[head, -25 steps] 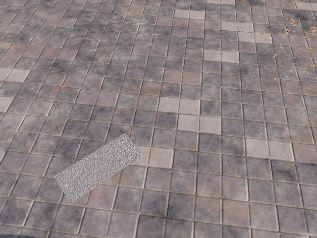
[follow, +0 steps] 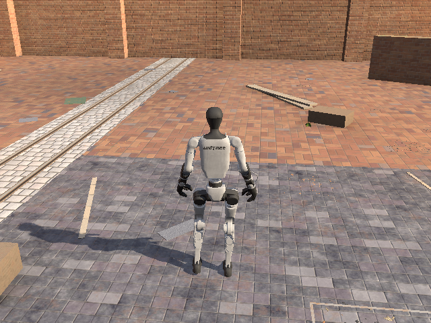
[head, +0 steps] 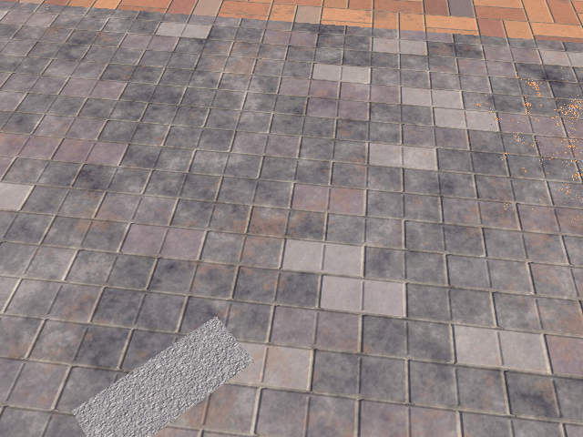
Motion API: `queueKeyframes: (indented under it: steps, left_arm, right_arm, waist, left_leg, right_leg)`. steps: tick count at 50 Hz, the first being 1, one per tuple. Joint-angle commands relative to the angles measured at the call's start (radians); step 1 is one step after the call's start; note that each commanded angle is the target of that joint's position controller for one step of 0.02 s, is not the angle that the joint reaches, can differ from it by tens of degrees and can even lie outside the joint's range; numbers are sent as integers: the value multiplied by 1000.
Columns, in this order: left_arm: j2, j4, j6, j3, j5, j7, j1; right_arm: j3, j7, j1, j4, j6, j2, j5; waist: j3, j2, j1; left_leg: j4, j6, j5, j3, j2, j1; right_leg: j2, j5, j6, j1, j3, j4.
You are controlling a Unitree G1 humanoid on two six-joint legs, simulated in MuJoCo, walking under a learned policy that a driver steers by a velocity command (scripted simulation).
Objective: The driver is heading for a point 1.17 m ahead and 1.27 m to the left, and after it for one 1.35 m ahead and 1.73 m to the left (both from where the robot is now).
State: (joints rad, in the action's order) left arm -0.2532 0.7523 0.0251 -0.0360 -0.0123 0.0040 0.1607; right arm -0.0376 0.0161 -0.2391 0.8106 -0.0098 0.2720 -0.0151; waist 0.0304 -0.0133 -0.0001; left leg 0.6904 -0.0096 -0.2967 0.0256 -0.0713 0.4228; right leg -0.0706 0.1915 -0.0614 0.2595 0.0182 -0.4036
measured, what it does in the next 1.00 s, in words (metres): walks ahead, turning left: left foot, then right foot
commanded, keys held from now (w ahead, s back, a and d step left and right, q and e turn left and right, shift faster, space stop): w+q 1.00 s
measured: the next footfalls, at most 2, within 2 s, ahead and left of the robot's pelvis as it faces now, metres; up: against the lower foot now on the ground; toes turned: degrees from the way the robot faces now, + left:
left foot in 0.08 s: +0.05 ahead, +0.14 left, +0.00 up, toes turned +4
right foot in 0.50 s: +0.39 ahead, -0.04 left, +0.00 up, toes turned +20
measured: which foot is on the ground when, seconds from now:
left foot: up 0.00-0.06, down 0.08-0.50, up 0.52-0.96, down 0.98-1.00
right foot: down 0.00-0.08, up 0.10-0.48, down 0.50-1.00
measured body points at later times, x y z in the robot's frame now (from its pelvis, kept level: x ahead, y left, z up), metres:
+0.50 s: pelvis +0.21 +0.04 -0.02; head +0.24 +0.06 +0.43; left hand +0.39 +0.33 -0.08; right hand +0.27 -0.25 -0.13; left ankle +0.02 +0.13 -0.74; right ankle +0.35 -0.05 -0.74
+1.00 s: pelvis +0.44 +0.17 -0.03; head +0.47 +0.21 +0.42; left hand +0.28 +0.43 -0.16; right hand +0.77 +0.10 -0.09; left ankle +0.49 +0.31 -0.74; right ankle +0.36 -0.05 -0.73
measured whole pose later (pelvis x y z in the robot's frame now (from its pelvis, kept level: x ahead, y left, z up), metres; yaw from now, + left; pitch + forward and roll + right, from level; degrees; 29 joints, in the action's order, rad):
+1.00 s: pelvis +0.44 +0.17 -0.03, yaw +35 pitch +2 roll -2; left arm -0.32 0.86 0.05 -0.09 0.02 0.00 0.32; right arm -0.06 -0.04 -0.07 0.58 -0.02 0.29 -0.02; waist -0.06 -0.01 0.06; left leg 0.62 0.10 -0.14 -0.04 -0.02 0.53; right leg 0.10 0.46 0.06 -0.04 0.24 -0.53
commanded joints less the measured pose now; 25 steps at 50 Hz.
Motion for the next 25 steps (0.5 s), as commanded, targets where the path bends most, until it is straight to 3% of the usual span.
queueKeyframes:
  steps: [1, 3, 4, 5, 6, 7, 8, 10, 12, 16, 19, 22, 23, 24, 25]
  left_arm:
    - [-197, -33, 7, -60, 20, -13, 22]
    - [-172, -43, 2, -55, 27, -13, -19]
    - [-129, -56, 6, -44, 20, -11, -48]
    - [-61, -101, 24, -27, 4, -3, -75]
    - [-94, -132, 48, -32, 6, 1, -151]
    - [-132, -128, 71, -43, 24, 11, -156]
    - [-131, -119, 83, -45, 31, 20, -147]
    - [-129, -115, 94, -47, 10, 27, -171]
    - [-106, -120, 95, -44, 13, 35, -188]
    - [-67, -138, 89, -28, 20, 39, -266]
    - [-92, -153, 90, -35, 30, 39, -286]
    - [-135, -144, 96, -53, 34, 31, -221]
    - [-153, -125, 99, -65, 30, 25, -151]
    - [-183, -98, 101, -82, 21, 18, -41]
    - [-241, -78, 101, -97, 5, 9, 134]
  right_arm:
    - [-30, -10, 62, -81, -36, 102, -2]
    - [-37, -13, -35, -34, -41, 96, 1]
    - [-49, -11, -112, -10, -41, 124, -1]
    - [-76, -1, -188, 5, -40, 223, -9]
    - [-88, -10, -255, 3, -46, 250, -6]
    - [-72, -12, -261, -5, -59, 199, 9]
    - [-68, -11, -236, -15, -67, 173, 10]
    - [-63, -5, -202, -33, -62, 159, -7]
    - [-59, 6, -183, -48, -48, 146, -5]
    - [-74, 23, -175, -71, -37, 181, -4]
    - [-80, 23, -200, -69, -34, 186, -11]
    - [-86, 22, -176, -77, -31, 186, -16]
    - [-83, 21, -160, -85, -29, 173, -14]
    - [-74, 17, -146, -98, -29, 146, -7]
    - [-54, 14, -133, -130, -30, 93, 12]
  waist:
    - [-14, 99, 29]
    - [-2, 72, -23]
    - [6, 19, -48]
    - [27, -200, -34]
    - [-23, -290, -103]
    - [-30, -205, -102]
    - [-28, -163, -81]
    - [-28, -95, -67]
    - [-30, -99, -50]
    - [-64, -110, -67]
    - [-72, -126, -73]
    - [-63, -142, -30]
    - [-33, -139, 7]
    - [42, -124, 59]
    - [202, -22, 130]
  left_leg:
    - [-97, 50, -25, -31, 0, 36]
    - [-211, 85, 25, -66, 38, -146]
    - [-247, 119, 7, 15, -3, -245]
    - [-337, 217, -23, 310, -169, -381]
    - [-452, 327, -83, 600, -274, -509]
    - [-446, 324, -52, 602, -275, -558]
    - [-425, 296, 33, 531, -242, -572]
    - [-429, 263, 183, 434, -200, -553]
    - [-452, 245, 265, 354, -150, -482]
    - [-466, 211, 257, 251, -77, -306]
    - [-452, 195, 219, 288, -90, -255]
    - [-387, 167, 253, 340, -114, -278]
    - [-319, 150, 335, 331, -90, -272]
    - [-183, 120, 407, 297, -35, -234]
    - [105, 85, 266, 235, 31, -102]
  right_leg:
    - [336, 284, -141, -105, -272, 186]
    - [272, 260, -99, -21, -180, 105]
    - [219, 212, -61, 57, -104, -27]
    - [76, 207, 21, 257, 62, -317]
    - [-11, 373, 53, 546, 30, -484]
    - [43, 374, 45, 630, -55, -582]
    - [72, 299, 40, 648, -71, -607]
    - [100, 181, 52, 630, -64, -549]
    - [88, 83, 75, 539, -44, -448]
    - [39, -121, 101, 339, -20, -203]
    - [30, -186, 100, 228, -40, -123]
    - [46, -139, 72, 135, -61, -84]
    - [41, -129, 52, 40, -47, -57]
    - [66, -125, 23, -126, -55, -50]
    - [234, -33, -42, -397, -223, -70]
Velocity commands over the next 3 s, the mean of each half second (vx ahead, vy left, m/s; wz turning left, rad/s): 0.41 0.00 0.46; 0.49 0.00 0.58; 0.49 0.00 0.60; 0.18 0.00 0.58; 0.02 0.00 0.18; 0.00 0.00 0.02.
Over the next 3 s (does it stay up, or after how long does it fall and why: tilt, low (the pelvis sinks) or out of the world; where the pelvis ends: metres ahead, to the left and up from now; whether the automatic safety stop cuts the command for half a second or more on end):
stays up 0.82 0.51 0.00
